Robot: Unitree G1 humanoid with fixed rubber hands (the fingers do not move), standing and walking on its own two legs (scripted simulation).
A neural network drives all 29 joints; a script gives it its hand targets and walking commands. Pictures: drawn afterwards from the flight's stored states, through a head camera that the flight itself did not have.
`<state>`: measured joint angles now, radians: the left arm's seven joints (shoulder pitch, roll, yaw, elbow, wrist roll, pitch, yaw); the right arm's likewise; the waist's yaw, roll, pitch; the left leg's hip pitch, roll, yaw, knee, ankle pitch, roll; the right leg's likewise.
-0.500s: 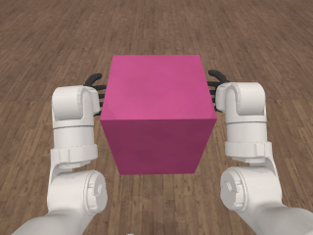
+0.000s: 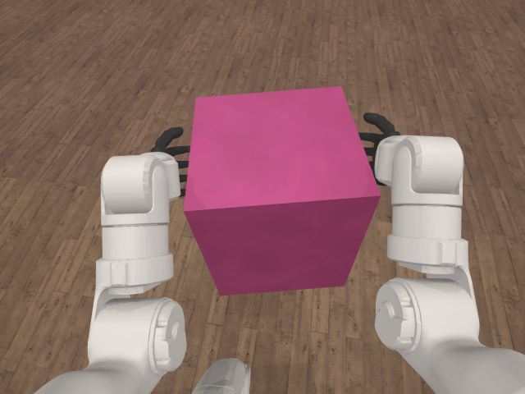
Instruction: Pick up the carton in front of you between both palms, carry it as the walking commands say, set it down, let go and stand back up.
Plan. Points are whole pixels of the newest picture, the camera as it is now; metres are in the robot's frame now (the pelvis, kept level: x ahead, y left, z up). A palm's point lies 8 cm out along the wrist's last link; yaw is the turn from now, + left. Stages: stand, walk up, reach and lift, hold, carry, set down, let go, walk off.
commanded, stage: carry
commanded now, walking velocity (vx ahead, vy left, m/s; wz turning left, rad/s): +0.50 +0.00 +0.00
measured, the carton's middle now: (275, 199) +0.38 +0.03 +0.07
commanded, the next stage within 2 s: none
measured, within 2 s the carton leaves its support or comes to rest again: neither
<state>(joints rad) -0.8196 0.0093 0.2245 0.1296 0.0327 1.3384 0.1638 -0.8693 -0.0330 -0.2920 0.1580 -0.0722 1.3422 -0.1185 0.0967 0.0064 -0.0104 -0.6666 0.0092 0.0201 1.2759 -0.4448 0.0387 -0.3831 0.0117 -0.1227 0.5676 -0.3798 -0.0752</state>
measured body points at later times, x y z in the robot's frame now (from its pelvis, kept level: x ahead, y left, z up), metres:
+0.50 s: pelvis +0.30 +0.04 +0.03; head +0.34 +0.05 +0.48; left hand +0.71 +0.16 +0.19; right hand +0.68 -0.15 +0.19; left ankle +0.26 +0.12 -0.70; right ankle +0.40 -0.08 -0.63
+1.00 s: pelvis +0.61 +0.03 +0.06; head +0.63 +0.03 +0.51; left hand +1.00 +0.20 +0.23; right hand +1.02 -0.10 +0.24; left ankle +0.75 +0.13 -0.65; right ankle +0.51 -0.07 -0.67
